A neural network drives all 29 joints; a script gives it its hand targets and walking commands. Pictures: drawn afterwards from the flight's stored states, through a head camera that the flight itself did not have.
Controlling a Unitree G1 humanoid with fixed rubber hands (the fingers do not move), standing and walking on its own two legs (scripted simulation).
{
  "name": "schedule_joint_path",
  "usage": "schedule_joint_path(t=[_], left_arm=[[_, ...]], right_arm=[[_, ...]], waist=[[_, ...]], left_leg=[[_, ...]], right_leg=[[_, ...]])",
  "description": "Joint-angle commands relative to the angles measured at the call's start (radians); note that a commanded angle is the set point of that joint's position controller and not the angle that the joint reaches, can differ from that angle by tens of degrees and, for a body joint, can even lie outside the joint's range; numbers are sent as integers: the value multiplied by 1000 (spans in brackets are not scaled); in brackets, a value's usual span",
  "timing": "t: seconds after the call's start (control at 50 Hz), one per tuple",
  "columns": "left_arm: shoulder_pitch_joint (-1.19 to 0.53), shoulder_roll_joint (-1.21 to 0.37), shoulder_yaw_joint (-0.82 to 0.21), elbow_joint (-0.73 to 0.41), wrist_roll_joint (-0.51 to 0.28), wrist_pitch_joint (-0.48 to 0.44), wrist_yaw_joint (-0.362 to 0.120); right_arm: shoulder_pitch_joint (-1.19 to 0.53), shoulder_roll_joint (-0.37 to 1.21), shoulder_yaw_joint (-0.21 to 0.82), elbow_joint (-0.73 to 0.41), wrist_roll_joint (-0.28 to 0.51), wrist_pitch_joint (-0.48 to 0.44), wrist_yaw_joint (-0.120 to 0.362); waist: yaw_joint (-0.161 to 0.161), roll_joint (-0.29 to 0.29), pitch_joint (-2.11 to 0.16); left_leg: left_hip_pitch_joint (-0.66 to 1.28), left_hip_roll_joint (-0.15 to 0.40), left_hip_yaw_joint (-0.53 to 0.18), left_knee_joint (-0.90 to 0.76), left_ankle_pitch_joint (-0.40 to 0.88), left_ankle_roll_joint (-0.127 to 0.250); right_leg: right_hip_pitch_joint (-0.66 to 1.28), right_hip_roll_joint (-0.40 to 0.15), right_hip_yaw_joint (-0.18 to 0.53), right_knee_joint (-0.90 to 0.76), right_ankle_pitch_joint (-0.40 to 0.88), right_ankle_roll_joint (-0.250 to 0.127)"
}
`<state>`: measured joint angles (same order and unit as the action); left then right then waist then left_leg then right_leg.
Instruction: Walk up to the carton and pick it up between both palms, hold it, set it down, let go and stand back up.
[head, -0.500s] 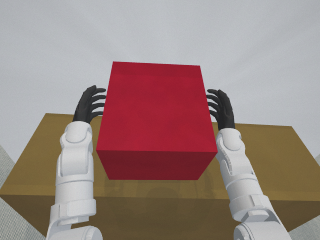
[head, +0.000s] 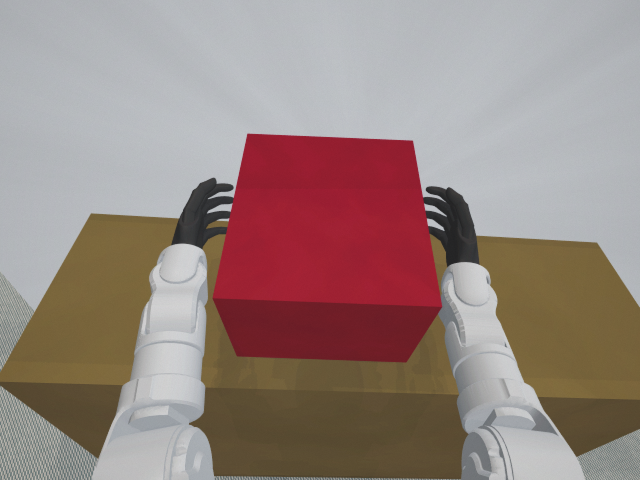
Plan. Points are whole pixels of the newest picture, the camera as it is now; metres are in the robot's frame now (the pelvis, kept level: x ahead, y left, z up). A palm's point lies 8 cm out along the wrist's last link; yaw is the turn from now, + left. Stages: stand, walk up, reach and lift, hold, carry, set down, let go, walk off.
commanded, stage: set down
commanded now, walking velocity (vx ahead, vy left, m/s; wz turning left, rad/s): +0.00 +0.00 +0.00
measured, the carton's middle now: (326, 247) +0.43 -0.02 +0.05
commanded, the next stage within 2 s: none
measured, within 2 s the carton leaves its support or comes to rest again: neither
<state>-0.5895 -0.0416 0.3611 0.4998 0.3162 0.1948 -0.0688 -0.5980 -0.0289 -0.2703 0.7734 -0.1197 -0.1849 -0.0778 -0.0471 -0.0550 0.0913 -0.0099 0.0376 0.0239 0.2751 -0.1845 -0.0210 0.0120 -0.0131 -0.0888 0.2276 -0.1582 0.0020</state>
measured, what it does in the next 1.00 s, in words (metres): stands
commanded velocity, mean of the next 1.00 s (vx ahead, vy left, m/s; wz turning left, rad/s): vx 0.00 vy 0.00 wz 0.00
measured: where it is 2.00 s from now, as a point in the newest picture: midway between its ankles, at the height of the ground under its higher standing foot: outside the picture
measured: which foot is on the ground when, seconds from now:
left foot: down 0.00-1.00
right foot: down 0.00-1.00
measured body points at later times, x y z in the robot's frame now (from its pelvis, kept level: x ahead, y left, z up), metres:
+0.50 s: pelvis -0.01 +0.01 +0.00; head +0.01 +0.03 +0.45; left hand +0.40 +0.15 +0.09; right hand +0.37 -0.19 +0.10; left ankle -0.02 +0.13 -0.75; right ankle -0.02 -0.11 -0.75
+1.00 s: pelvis +0.02 +0.01 +0.00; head +0.07 +0.02 +0.45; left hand +0.43 +0.14 +0.04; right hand +0.40 -0.19 +0.06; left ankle -0.02 +0.13 -0.75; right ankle -0.02 -0.11 -0.75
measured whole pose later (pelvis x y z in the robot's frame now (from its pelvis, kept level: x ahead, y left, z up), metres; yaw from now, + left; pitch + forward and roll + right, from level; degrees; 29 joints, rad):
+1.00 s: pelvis +0.02 +0.01 +0.00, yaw -2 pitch +4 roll -1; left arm -0.66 0.00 0.39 0.83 0.31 -0.04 -0.03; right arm -0.63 0.02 -0.45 0.88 -0.28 -0.27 -0.05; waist -0.04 -0.02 0.03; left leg -0.17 0.04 0.06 0.30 -0.20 -0.01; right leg -0.16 -0.02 -0.08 0.25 -0.16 0.01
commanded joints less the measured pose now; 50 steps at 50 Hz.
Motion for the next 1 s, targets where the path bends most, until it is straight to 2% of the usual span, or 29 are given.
schedule_joint_path(t=[0.0, 0.1, 0.22, 0.36, 0.46, 0.56, 0.72, 0.86, 0.98], left_arm=[[-430, -397, -344, -70, -46, -70, -77], [-455, -408, -370, -53, -54, -97, -66], [-485, -414, -364, 22, -52, -124, -57], [-529, -396, -269, 131, -26, -130, -66], [-572, -384, -216, 167, -7, -153, -62], [-580, -382, -192, 185, 6, -186, -55], [-557, -397, -205, 216, -1, -239, -53], [-537, -417, -241, 252, -16, -283, -44], [-521, -440, -273, 278, -27, -346, -23]], right_arm=[[-427, 459, 313, -106, -25, -61, 96], [-425, 451, 278, -89, -32, -72, 97], [-435, 417, 203, -43, -60, -74, 109], [-468, 411, 119, -9, -113, -50, 132], [-487, 439, 79, -9, -155, -40, 155], [-472, 468, 63, 0, -186, -41, 168], [-436, 503, 85, 32, -200, -69, 162], [-413, 522, 102, 83, -204, -107, 152], [-410, 544, 127, 120, -213, -161, 148]], waist=[[9, 28, -410], [-10, 56, -445], [-21, 67, -426], [-1, 40, -345], [15, 43, -364], [25, 45, -418], [11, 36, -471], [-3, 61, -506], [3, 81, -577]], left_leg=[[-37, -71, 82, 13, 349, -9], [10, -65, 71, 33, 389, -31], [86, -51, 59, 37, 384, -54], [35, -44, 71, -18, 218, -32], [11, -43, 87, -40, 144, -15], [25, -42, 94, -28, 181, -12], [-5, -45, 94, 13, 318, -20], [-26, -42, 84, 56, 438, -31], [-49, -36, 79, 96, 546, -37]], right_leg=[[263, 29, -30, 92, 593, 58], [198, 40, -45, 82, 550, 49], [64, 54, -72, 40, 382, 42], [7, 35, -66, 6, 194, 46], [4, 21, -56, 8, 153, 48], [10, 20, -47, 19, 205, 51], [70, 32, -32, 68, 427, 56], [56, 40, -28, 101, 545, 40], [44, 42, -23, 125, 628, 20]])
